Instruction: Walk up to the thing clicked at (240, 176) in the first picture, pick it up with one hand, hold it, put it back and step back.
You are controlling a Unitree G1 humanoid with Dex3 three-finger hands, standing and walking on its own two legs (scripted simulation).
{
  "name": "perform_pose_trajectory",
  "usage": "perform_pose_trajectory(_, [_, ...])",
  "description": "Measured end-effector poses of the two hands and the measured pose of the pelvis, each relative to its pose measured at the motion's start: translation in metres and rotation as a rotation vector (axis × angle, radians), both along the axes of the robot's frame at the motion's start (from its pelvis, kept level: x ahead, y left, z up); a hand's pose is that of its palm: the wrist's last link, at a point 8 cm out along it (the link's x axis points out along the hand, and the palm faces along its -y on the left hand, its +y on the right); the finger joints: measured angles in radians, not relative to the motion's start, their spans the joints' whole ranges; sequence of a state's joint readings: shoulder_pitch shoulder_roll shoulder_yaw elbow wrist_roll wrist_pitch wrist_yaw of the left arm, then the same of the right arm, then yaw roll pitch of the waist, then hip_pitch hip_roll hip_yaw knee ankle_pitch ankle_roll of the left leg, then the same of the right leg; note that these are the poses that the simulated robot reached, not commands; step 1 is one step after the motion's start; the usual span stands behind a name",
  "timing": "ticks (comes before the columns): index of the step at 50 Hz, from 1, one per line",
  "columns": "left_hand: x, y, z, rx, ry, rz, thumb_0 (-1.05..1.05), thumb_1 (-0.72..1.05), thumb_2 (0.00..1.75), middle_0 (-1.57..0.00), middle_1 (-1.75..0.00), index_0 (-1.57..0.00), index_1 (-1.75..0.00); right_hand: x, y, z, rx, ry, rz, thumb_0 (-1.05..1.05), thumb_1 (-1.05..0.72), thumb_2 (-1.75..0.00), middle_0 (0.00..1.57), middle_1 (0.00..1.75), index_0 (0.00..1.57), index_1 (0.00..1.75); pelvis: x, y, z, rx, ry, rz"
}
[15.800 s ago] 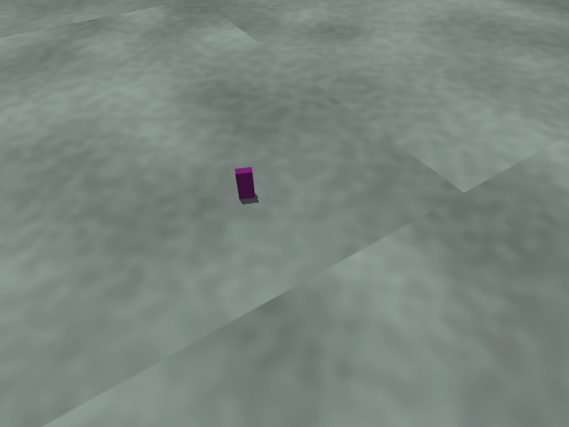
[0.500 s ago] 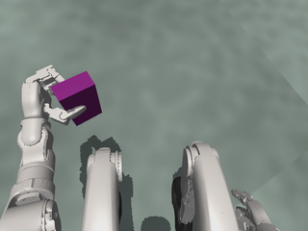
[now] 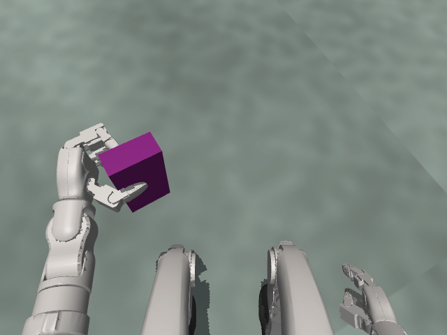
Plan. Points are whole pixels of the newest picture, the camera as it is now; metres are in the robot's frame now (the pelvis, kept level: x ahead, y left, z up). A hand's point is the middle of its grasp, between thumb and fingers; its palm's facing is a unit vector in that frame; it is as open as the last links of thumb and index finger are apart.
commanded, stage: hold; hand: left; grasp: from the side
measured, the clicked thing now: (140, 177) +0.38 +0.16 -0.01
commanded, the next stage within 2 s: crouch in 1.72 s
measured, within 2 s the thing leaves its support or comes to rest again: neither
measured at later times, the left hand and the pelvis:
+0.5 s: hand (89, 123) +0.38 +0.18 +0.16, palm faces +0.11 -0.99 -0.04, open 8.4 cm; pelvis +0.04 +0.00 +0.13, yaw +1 degrees
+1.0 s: hand (78, 81) +0.39 +0.17 +0.22, palm faces +0.11 -0.99 -0.03, open 8.4 cm; pelvis +0.06 -0.01 +0.18, yaw +1 degrees
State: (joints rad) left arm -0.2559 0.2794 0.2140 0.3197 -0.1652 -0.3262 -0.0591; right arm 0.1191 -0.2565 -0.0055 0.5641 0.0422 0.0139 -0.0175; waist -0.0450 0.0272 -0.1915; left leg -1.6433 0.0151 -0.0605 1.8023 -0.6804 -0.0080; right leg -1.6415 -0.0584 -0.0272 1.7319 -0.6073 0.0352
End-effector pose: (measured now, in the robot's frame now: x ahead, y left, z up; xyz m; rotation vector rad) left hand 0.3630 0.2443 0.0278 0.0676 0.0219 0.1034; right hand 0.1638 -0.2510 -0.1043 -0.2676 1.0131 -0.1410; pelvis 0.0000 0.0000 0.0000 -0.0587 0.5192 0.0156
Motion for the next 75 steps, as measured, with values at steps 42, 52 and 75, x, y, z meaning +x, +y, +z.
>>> perform_pose_trajectory(42, [0.003,-0.019,0.178,-0.036,0.004,0.004,0.00,-0.55,1.07,-1.08,-1.41,-1.08,-1.38,0.014,0.007,0.170,0.031,-0.047,-0.016,0.01,-0.94,-0.90,0.20,0.29,0.21,0.30,0.052,-0.004,0.165,0.025,-0.260,0.001])
perform_pose_trajectory(52, [0.004,-0.022,0.192,-0.043,0.000,0.002,0.00,-0.54,1.08,-1.08,-1.43,-1.07,-1.39,0.019,0.002,0.185,0.023,-0.051,-0.019,0.01,-0.94,-0.90,0.20,0.29,0.21,0.30,0.058,-0.006,0.179,0.030,-0.292,0.002])
perform_pose_trajectory(75, [0.010,-0.025,0.211,-0.055,-0.010,-0.007,0.00,-0.56,1.10,-1.07,-1.45,-1.07,-1.42,0.032,0.001,0.202,0.027,-0.057,-0.027,0.01,-0.94,-0.90,0.20,0.29,0.21,0.30,0.071,-0.006,0.195,0.035,-0.341,-0.003])
